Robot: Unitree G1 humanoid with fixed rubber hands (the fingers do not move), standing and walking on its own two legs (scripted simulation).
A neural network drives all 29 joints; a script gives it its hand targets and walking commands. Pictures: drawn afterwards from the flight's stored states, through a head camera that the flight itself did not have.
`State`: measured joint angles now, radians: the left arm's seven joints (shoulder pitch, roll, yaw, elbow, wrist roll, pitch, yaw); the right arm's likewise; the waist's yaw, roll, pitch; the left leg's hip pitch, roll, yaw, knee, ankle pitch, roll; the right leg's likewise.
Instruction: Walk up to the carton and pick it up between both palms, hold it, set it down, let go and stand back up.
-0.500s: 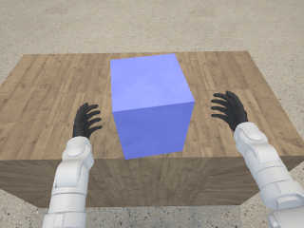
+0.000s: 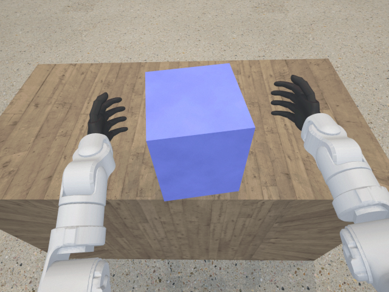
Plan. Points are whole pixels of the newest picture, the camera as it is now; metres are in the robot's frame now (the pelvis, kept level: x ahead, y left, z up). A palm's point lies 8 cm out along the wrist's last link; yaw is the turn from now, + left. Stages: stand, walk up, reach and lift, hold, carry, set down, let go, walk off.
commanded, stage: reach and lift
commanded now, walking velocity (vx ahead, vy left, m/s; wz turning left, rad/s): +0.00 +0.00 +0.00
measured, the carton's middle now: (195, 135) +0.48 +0.06 +0.02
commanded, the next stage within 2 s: none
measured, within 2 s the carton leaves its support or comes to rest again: neither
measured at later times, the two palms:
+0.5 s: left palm (93, 103) +0.43 +0.24 +0.17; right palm (299, 78) +0.50 -0.15 +0.18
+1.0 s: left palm (117, 143) +0.42 +0.23 +0.06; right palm (273, 122) +0.48 -0.12 +0.07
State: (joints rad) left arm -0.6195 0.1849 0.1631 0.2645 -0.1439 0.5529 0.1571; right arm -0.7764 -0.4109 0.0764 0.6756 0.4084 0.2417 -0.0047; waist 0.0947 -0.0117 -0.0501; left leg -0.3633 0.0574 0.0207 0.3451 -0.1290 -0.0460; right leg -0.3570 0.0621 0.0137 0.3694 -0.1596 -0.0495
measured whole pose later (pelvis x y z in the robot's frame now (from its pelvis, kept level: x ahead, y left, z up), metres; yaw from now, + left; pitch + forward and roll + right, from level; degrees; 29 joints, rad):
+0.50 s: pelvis +0.01 +0.01 +0.00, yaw +1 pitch +13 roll -1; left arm -0.91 0.23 0.14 0.54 -0.17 0.54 0.18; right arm -1.09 -0.46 0.07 0.98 0.43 0.27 0.02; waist 0.11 0.00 -0.12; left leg -0.48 0.05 -0.01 0.38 -0.14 -0.04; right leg -0.43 0.06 -0.01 0.34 -0.14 -0.04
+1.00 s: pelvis +0.00 +0.01 -0.01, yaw +1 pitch +21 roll -1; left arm -0.82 0.09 0.17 0.91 -0.06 0.00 0.17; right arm -0.96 -0.30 -0.03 1.16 0.21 -0.09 0.03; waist 0.13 0.00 -0.19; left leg -0.65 0.06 -0.01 0.43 -0.14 -0.04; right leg -0.60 0.06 -0.02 0.37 -0.13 -0.04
